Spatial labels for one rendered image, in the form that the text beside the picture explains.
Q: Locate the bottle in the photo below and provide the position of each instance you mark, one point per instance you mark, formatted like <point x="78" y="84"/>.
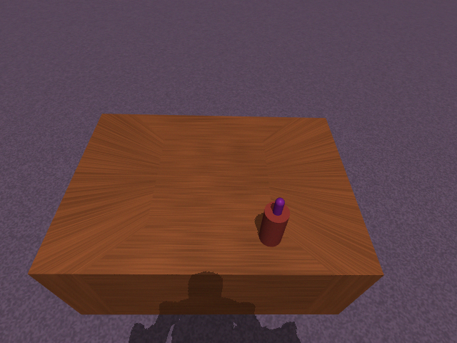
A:
<point x="275" y="219"/>

